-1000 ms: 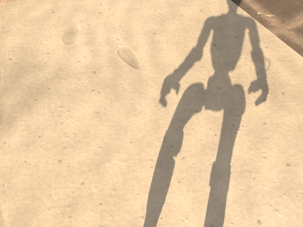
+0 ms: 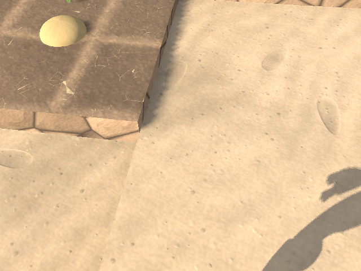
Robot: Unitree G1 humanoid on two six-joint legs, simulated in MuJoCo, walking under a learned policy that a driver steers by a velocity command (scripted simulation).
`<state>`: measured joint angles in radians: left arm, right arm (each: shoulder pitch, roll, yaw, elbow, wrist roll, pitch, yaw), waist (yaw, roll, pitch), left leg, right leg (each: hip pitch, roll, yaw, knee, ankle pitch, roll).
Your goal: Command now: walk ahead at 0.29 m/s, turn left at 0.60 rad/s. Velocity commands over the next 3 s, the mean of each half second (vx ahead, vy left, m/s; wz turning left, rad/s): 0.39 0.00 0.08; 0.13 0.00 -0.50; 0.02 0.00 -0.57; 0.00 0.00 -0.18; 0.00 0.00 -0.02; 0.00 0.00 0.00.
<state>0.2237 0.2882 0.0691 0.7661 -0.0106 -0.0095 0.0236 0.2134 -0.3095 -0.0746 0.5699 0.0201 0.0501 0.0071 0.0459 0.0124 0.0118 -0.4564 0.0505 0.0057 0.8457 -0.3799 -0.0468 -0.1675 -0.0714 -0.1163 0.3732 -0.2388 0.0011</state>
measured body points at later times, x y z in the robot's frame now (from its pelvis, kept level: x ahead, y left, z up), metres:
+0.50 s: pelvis +0.18 +0.07 -0.01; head +0.22 +0.08 +0.43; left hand +0.37 +0.31 -0.12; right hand +0.22 -0.22 -0.12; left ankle +0.02 +0.14 -0.75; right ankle +0.38 -0.06 -0.71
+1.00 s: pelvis +0.35 +0.08 -0.02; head +0.38 +0.07 +0.43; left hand +0.59 +0.31 -0.11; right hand +0.42 -0.22 -0.11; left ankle +0.45 +0.21 -0.74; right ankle +0.38 -0.03 -0.75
